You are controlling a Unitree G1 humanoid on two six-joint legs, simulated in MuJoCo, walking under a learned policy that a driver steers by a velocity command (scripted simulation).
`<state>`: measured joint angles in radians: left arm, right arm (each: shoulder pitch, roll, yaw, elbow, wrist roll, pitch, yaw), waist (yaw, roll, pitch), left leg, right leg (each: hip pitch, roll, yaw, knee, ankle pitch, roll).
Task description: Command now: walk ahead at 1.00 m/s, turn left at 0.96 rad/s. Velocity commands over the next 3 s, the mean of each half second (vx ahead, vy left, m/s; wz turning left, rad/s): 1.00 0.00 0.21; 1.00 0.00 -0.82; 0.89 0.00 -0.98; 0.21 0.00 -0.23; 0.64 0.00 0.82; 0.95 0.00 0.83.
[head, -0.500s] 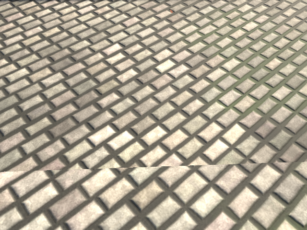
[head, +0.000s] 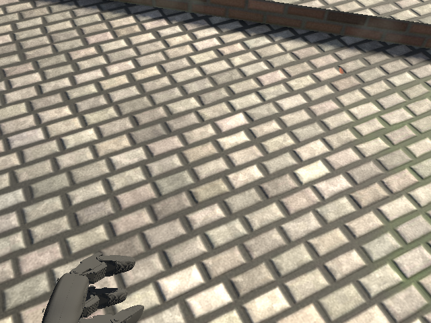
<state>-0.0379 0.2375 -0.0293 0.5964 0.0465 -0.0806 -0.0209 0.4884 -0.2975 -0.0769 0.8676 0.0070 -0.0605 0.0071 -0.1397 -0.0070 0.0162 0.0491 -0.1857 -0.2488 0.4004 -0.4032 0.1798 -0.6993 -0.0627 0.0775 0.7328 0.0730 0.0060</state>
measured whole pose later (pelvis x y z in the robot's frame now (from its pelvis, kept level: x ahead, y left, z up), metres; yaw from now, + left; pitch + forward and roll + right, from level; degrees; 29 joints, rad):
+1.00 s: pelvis +0.92 +0.01 -0.16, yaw -22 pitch -1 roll +0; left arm 0.34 0.31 0.06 0.84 0.01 -0.02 -0.01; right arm 0.12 -0.20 0.02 0.70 -0.07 -0.08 0.00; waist 0.01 0.01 0.03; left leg -0.58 0.09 -0.08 1.31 -0.38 -0.04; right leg -0.24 0.20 0.00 0.59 -0.33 -0.18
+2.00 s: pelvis +1.50 -0.28 -0.14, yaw -53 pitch +2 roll -1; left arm 0.11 0.24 0.04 0.69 0.03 0.00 0.03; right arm 0.18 -0.29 -0.04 0.72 0.03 0.04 -0.02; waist 0.00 0.03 0.05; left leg -0.56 0.11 -0.02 0.95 -0.33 -0.09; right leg -0.34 0.03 -0.12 0.46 -0.16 -0.08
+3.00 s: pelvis +2.10 -0.50 -0.16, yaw -2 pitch +2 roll -2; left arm 0.41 0.25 0.02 0.82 0.01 -0.06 0.00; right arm 0.05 -0.29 -0.02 0.63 -0.06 -0.03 0.04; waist 0.04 0.03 0.01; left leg -0.39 -0.03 0.08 0.65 -0.30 0.14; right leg -0.13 -0.10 -0.13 1.14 -0.34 -0.02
